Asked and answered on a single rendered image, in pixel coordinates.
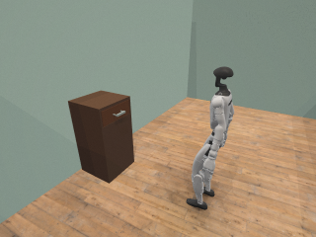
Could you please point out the cabinet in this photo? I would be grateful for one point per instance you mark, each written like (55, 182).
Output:
(104, 151)

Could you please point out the left robot forearm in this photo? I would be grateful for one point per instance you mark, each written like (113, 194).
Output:
(217, 139)

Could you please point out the robot right upper arm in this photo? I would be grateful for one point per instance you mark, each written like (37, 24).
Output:
(231, 109)

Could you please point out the right robot forearm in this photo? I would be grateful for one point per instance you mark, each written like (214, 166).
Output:
(229, 120)

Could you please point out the robot right hand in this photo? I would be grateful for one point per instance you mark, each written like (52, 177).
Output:
(225, 137)

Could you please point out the drawer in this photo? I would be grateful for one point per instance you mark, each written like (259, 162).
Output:
(108, 114)

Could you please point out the handle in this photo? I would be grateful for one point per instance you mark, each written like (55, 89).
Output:
(119, 114)

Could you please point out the robot left hand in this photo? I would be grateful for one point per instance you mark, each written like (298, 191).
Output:
(209, 164)

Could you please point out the left robot thigh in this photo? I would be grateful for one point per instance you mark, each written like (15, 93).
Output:
(201, 156)

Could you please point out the robot left upper arm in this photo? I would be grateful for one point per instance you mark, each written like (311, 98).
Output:
(218, 107)

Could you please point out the robot right foot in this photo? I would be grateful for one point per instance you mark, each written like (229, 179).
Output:
(209, 193)

